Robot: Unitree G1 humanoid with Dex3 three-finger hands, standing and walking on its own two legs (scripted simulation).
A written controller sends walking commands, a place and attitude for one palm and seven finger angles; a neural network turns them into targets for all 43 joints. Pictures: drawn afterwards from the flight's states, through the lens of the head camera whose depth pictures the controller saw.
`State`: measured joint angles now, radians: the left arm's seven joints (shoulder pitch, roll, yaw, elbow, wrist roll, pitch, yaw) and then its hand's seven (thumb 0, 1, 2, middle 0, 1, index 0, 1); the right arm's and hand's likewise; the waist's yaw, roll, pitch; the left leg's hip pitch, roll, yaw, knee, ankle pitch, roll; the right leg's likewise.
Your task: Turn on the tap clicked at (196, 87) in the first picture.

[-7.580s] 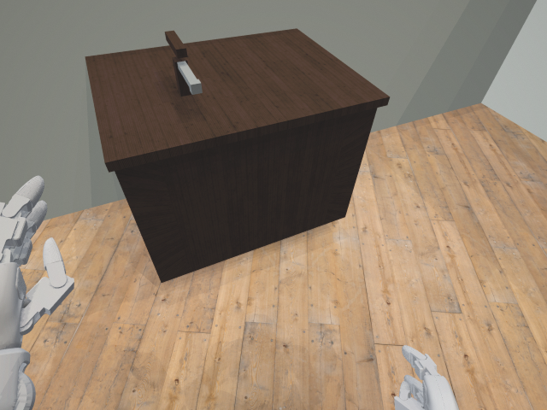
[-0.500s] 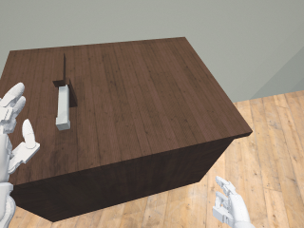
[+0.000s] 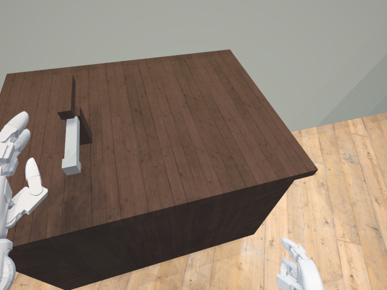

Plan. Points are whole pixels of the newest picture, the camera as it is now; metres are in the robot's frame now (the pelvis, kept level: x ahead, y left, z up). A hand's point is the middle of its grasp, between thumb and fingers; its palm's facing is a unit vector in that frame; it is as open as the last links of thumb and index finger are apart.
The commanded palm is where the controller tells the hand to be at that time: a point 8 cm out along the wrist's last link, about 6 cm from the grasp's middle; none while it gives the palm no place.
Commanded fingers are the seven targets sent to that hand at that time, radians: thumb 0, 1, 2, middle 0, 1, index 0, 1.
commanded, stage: look again from close up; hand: left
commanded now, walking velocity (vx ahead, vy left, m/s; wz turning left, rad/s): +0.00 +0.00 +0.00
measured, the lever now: (71, 165) +0.33 +0.29 +0.04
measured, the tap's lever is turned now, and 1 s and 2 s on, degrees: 0 0 0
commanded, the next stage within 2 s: turn the palm inward beside the body in 0.12 s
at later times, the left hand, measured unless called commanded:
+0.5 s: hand (63, 214) +0.20 +0.22 +0.14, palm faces +0.34 -0.86 -0.38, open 7.5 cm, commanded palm +0.15 +0.26 +0.16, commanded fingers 0.00 0.90 0.90 -0.20 -0.30 -0.20 -0.30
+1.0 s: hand (73, 221) +0.18 +0.20 +0.14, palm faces +0.45 -0.84 -0.30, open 7.5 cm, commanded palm +0.13 +0.24 +0.15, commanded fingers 0.00 0.90 0.90 -0.20 -0.30 -0.20 -0.30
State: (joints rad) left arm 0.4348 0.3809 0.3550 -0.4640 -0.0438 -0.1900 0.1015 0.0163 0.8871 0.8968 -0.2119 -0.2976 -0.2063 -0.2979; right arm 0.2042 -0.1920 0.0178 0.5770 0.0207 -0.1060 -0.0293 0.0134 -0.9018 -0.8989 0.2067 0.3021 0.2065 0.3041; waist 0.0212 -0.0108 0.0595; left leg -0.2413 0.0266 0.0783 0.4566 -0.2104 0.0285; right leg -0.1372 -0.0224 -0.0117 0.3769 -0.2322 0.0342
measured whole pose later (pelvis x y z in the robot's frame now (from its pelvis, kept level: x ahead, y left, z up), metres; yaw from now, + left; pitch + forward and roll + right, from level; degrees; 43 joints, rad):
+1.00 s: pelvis -0.01 -0.08 -0.02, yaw +3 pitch -1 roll +0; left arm 0.38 0.35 0.36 -0.33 -0.19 -0.06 0.04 0.02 0.89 0.90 -0.21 -0.30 -0.21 -0.30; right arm 0.21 -0.25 0.02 0.67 0.02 -0.24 -0.08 0.01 -0.90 -0.90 0.21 0.30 0.21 0.30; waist 0.06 0.06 -0.04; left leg -0.37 0.06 -0.05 0.67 -0.29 -0.05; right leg -0.29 0.04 -0.09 0.69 -0.39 -0.07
